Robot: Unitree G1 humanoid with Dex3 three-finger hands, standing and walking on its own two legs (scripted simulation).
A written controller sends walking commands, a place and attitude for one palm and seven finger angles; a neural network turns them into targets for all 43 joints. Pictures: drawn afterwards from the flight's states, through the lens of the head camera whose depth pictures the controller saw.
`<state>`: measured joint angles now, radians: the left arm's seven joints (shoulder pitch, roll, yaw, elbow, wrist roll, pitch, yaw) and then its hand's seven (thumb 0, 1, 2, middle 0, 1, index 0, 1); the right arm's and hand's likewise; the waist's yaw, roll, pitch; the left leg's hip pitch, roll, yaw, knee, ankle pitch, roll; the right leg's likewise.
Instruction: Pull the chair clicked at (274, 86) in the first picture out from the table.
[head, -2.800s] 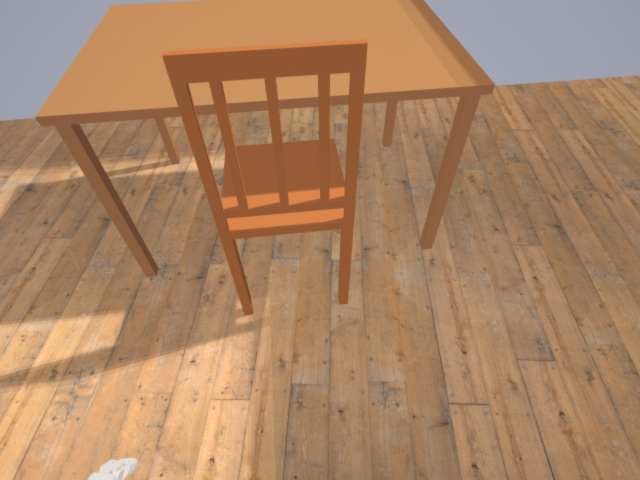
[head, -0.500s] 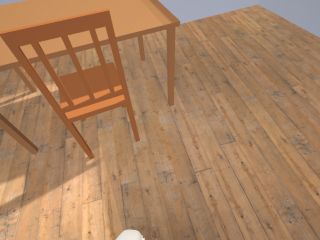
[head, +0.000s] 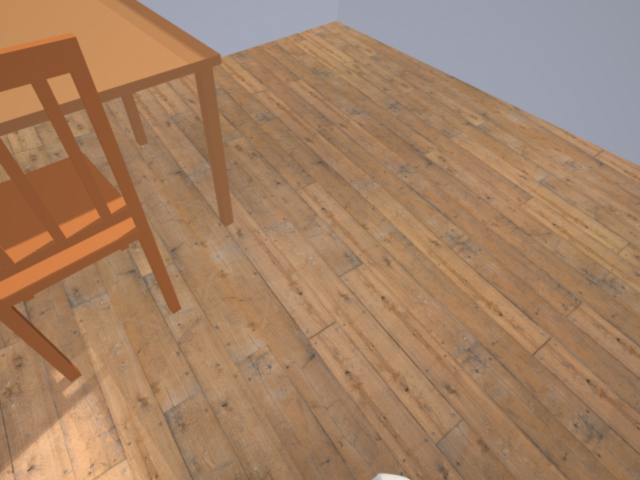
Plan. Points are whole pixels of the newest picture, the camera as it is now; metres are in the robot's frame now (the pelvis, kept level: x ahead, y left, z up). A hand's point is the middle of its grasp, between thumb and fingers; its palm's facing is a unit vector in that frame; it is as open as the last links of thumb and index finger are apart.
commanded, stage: walk to a spot facing it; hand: left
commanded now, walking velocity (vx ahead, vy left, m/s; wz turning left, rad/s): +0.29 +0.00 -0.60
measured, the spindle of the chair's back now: (20, 181) +0.60 +0.63 -0.08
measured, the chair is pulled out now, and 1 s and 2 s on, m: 0.00 0.00 0.00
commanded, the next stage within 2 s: turn to face it in 0.94 s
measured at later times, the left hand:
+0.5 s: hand (241, 451) +0.19 +0.12 -0.18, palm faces -0.24 -0.95 -0.18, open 7.4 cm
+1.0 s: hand (310, 290) +0.48 +0.04 -0.17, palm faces -0.50 -0.85 -0.18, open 7.4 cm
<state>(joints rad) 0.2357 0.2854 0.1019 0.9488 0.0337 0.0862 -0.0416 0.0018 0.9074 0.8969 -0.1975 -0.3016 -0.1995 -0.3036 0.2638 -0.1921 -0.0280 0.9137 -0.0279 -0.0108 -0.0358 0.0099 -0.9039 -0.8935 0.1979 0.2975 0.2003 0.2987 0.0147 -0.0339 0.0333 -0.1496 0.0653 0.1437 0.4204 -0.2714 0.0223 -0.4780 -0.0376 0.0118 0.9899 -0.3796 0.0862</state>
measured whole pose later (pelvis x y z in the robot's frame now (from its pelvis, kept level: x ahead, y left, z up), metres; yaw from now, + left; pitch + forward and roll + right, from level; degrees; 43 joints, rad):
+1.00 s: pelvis +0.30 -0.07 -0.01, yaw -32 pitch -1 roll +0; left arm 0.15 0.19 0.09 0.97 0.04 0.04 -0.04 0.00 0.91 0.90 -0.20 -0.30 -0.20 -0.30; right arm 0.36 -0.16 -0.05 1.04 -0.03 -0.05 -0.02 0.01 -0.92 -0.89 0.20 0.30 0.20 0.30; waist -0.02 -0.01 0.09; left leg -0.06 0.11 0.36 0.42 -0.32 -0.01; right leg -0.58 -0.10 -0.11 0.83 -0.19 0.04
